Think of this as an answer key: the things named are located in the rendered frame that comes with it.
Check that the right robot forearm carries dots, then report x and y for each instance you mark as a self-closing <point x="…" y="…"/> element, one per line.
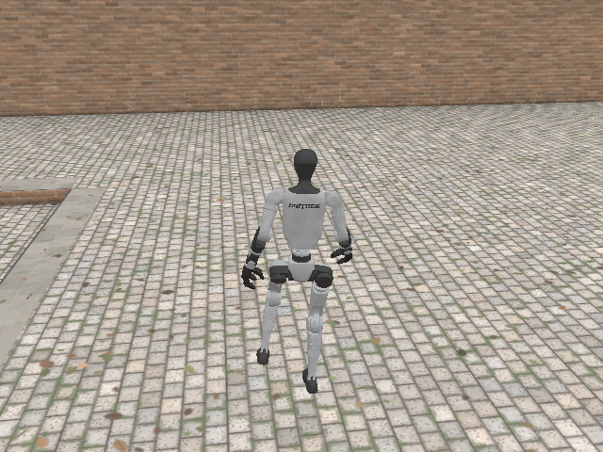
<point x="345" y="246"/>

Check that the robot left hand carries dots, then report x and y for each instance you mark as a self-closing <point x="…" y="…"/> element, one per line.
<point x="247" y="274"/>

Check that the robot left upper arm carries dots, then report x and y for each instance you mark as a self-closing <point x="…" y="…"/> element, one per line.
<point x="274" y="198"/>

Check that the right robot foot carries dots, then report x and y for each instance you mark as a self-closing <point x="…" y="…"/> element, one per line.
<point x="311" y="385"/>

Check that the right robot shin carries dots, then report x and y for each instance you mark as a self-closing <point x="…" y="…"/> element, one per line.
<point x="314" y="343"/>

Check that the robot right upper arm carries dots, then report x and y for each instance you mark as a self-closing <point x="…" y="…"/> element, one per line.
<point x="338" y="215"/>

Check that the robot right hand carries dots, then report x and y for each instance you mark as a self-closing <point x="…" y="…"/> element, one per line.
<point x="342" y="260"/>

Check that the left robot forearm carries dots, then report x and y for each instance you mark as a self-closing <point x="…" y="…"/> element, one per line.
<point x="255" y="251"/>

